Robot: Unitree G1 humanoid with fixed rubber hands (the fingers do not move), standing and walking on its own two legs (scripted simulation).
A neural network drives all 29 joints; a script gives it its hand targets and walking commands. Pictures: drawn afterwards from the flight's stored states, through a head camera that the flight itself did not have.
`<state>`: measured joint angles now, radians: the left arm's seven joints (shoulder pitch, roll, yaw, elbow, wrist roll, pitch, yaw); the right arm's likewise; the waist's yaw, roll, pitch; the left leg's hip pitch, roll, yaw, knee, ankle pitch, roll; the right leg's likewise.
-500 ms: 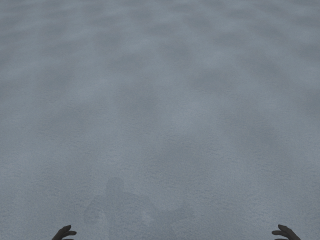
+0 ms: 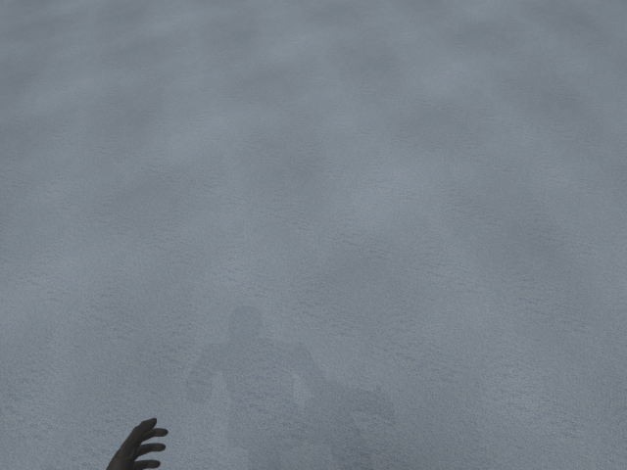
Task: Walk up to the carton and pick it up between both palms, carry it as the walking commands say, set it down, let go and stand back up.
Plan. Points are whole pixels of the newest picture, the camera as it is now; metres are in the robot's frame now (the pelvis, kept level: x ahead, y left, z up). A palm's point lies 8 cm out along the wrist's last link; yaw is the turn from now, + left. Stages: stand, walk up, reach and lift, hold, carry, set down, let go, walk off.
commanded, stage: walk up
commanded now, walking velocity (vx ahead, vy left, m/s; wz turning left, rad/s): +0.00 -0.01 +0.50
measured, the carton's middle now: out of the picture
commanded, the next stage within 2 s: none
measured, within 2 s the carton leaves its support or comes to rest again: neither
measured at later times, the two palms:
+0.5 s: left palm out of the picture -0.06 +0.28 -0.14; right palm (501, 442) +0.18 -0.21 -0.10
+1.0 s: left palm out of the picture -0.22 +0.24 -0.08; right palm (432, 388) +0.25 -0.14 -0.10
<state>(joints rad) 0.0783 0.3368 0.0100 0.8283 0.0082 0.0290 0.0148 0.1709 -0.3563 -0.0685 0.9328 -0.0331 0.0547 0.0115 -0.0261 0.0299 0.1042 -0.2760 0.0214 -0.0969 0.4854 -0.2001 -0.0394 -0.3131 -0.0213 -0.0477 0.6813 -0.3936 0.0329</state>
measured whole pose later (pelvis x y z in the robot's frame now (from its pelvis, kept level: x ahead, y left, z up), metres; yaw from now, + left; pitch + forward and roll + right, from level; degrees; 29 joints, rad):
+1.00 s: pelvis -0.02 +0.01 +0.01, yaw +30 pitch -2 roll +2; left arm 0.46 0.31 0.07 0.95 0.01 -0.04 0.03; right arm 0.13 -0.32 -0.07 0.77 -0.05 0.06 0.12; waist 0.07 0.05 0.04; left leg -0.67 0.07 -0.02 1.15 -0.11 -0.05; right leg -0.01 -0.15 -0.19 0.36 -0.31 0.06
